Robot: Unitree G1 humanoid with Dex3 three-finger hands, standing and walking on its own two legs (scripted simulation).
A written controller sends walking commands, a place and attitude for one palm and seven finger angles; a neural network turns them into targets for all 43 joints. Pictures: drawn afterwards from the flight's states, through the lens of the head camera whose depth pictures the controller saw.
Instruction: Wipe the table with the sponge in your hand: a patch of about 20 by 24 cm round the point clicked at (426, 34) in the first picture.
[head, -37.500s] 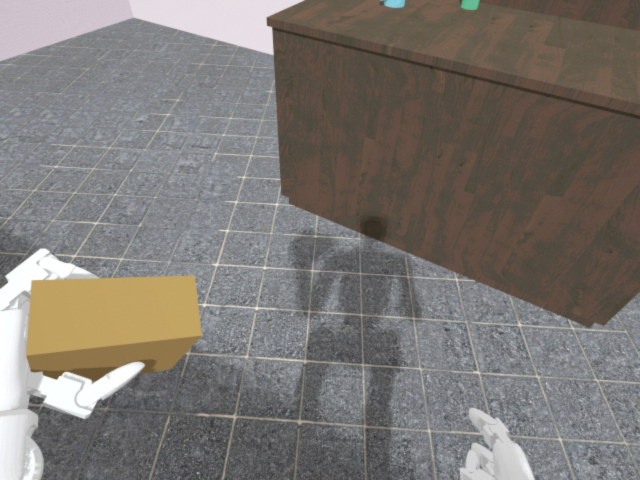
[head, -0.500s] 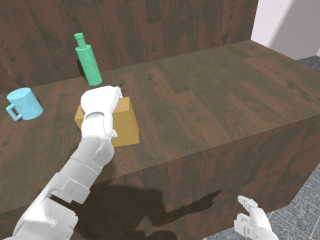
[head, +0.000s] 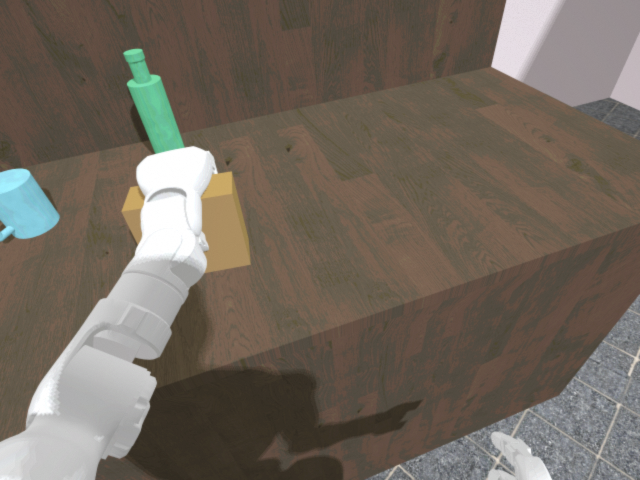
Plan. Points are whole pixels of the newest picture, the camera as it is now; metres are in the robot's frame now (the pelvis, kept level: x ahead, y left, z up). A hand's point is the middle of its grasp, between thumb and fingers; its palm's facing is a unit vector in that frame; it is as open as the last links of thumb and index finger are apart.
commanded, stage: wipe forward along the third lane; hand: left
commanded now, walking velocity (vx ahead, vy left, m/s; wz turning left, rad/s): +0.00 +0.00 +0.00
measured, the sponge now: (197, 239) +0.41 +0.21 +0.11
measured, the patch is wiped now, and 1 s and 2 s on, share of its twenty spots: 0.75 0.80 0.85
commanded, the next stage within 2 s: wipe back along the third lane in 0.36 s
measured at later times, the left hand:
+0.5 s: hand (179, 189) +0.45 +0.23 +0.17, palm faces -0.03 -0.03 -1.00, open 10.1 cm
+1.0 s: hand (176, 207) +0.41 +0.22 +0.17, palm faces +0.11 -0.05 -0.99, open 10.2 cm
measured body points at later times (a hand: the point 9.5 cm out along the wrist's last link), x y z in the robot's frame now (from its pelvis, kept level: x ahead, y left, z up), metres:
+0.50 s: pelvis +0.00 +0.02 +0.00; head +0.00 +0.00 +0.45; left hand +0.45 +0.23 +0.22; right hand +0.13 -0.23 -0.12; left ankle +0.03 +0.16 -0.73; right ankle -0.04 -0.11 -0.73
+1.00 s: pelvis +0.01 +0.03 +0.00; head -0.01 +0.00 +0.45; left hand +0.40 +0.22 +0.22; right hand +0.24 -0.19 -0.08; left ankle +0.03 +0.16 -0.73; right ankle -0.03 -0.11 -0.73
